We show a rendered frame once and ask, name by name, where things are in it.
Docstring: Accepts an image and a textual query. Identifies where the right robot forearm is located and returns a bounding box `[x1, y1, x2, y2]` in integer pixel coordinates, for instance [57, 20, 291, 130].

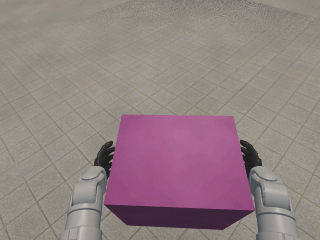
[248, 166, 301, 240]

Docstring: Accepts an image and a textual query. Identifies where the right robot hand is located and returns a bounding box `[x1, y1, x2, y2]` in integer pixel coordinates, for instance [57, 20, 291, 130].
[240, 140, 262, 181]

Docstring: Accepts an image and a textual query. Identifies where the left robot forearm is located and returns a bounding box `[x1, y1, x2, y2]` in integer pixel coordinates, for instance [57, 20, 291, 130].
[59, 166, 107, 240]

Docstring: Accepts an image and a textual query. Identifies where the left robot hand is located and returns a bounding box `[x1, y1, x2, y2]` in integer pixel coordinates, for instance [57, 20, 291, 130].
[94, 141, 115, 180]

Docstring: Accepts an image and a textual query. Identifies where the carton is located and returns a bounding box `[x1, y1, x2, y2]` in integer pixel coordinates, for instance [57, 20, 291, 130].
[104, 114, 255, 230]

